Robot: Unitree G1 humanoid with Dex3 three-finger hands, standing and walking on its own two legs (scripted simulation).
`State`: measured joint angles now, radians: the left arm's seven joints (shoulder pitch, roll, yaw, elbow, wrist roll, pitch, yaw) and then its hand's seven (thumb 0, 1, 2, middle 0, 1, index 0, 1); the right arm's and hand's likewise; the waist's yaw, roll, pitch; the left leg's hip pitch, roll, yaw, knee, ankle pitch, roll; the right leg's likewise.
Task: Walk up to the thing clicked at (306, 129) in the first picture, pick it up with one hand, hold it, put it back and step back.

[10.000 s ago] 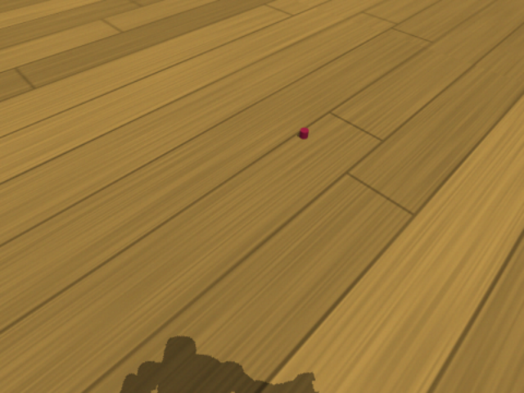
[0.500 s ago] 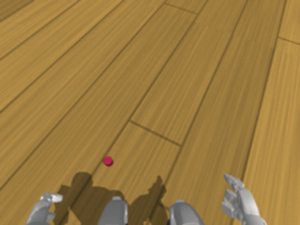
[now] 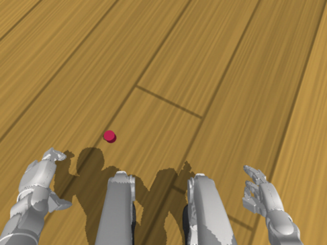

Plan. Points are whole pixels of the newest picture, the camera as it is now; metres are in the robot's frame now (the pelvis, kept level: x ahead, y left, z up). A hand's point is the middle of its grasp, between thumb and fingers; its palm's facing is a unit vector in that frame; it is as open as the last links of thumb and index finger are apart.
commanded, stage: rise first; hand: left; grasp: from above
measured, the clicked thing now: (110, 136) +0.48 +0.24 -0.52
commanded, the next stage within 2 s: none
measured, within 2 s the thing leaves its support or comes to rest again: neither
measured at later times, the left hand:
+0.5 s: hand (77, 155) +0.35 +0.30 -0.30, palm faces -0.47 -0.11 -0.88, open 14.1 cm
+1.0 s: hand (86, 146) +0.40 +0.29 -0.36, palm faces -0.45 -0.02 -0.89, open 14.0 cm
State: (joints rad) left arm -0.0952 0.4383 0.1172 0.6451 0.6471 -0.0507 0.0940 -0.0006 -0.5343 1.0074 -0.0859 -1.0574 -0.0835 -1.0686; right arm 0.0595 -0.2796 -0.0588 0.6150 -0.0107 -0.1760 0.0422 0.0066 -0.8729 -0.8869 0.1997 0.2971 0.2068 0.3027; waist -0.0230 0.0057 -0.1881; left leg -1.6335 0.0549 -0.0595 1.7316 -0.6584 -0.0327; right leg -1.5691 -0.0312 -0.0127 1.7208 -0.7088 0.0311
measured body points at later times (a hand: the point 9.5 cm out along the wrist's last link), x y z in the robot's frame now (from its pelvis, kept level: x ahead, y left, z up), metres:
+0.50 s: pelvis -0.05 +0.01 -0.15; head +0.16 +0.04 +0.24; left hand +0.37 +0.30 -0.25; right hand +0.02 -0.28 -0.28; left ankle +0.05 +0.14 -0.51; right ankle +0.04 -0.14 -0.51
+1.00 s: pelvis -0.05 +0.01 -0.20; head +0.18 +0.06 +0.18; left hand +0.42 +0.29 -0.31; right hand +0.02 -0.28 -0.32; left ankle +0.05 +0.14 -0.51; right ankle +0.04 -0.14 -0.51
